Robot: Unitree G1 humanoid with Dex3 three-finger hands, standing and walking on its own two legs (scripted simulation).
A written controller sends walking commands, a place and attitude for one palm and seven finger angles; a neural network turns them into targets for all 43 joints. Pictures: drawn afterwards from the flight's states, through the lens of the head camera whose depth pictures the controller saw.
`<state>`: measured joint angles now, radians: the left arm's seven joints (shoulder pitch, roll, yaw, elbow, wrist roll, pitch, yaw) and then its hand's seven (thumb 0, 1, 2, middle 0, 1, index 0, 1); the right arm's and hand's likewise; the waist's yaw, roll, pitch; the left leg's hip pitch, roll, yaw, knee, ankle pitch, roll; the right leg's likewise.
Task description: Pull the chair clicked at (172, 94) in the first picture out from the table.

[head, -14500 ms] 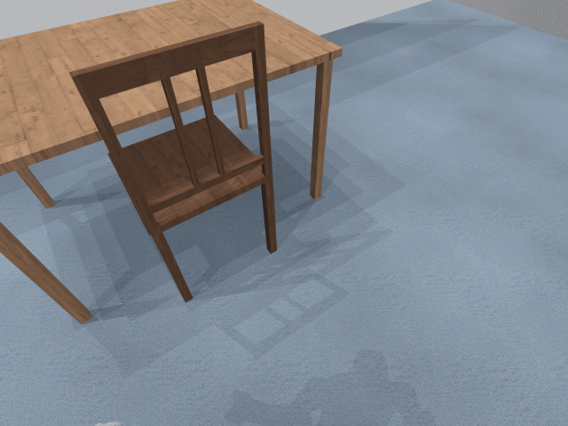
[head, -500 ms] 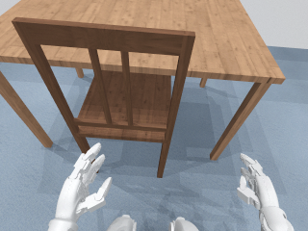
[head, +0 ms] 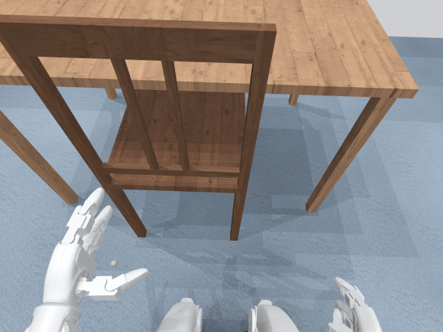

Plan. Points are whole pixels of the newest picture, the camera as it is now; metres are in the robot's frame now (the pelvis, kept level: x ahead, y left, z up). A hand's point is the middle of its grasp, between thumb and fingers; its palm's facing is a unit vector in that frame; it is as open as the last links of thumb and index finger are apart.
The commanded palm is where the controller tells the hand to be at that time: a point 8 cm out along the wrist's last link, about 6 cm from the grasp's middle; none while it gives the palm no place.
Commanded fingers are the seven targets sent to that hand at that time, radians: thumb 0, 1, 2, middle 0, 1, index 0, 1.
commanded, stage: raise the hand toward the chair's back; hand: left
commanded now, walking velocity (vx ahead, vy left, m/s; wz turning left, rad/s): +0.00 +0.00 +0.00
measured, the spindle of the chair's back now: (139, 124) +0.52 +0.20 +0.03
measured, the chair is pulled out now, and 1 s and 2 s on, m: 0.00 0.00 0.00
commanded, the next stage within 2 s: aim the fingers beside a spindle in 1.18 s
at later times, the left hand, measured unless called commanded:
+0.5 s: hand (91, 251) +0.24 +0.21 +0.05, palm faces +0.01 -1.00 -0.05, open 16.8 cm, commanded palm +0.22 +0.27 +0.06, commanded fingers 0.00 -0.50 0.30 -0.06 -0.08 -0.06 -0.08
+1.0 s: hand (81, 240) +0.25 +0.23 +0.06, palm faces +0.00 -1.00 -0.06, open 16.9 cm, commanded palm +0.23 +0.29 +0.06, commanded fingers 0.00 -0.50 0.30 -0.06 -0.08 -0.06 -0.08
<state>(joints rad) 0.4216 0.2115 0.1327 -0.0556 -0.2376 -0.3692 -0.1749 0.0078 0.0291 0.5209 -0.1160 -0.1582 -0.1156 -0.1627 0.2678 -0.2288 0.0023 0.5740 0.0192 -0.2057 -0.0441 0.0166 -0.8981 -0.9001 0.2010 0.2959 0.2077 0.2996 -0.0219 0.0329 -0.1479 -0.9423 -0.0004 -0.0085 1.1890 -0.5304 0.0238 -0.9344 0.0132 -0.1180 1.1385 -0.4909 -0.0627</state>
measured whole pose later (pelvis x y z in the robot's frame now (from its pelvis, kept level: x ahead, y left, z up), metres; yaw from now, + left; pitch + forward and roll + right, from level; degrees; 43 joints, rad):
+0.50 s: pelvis +0.01 +0.02 +0.01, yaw +1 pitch +15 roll -3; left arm 0.34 0.25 0.17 0.01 -0.26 -0.35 -0.25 -0.01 -0.47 0.31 -0.07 -0.08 -0.07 -0.09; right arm 0.20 -0.22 0.04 0.51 0.02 -0.21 -0.04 0.01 -0.90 -0.90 0.20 0.30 0.21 0.30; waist 0.00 0.03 -0.15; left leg -0.89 -0.02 -0.02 1.16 -0.53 0.05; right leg -0.87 0.00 -0.12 1.09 -0.49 -0.04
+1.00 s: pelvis +0.01 +0.03 +0.02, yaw +0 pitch +15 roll -3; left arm 0.30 0.28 0.21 0.06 -0.27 -0.35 -0.27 -0.01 -0.50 0.30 -0.06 -0.08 -0.06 -0.08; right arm 0.25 -0.26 0.02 0.54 0.02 -0.22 -0.04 0.01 -0.90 -0.90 0.20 0.30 0.21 0.30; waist -0.02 0.03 -0.14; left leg -0.86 -0.02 -0.01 1.12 -0.52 0.06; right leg -0.84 0.00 -0.11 1.04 -0.46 -0.02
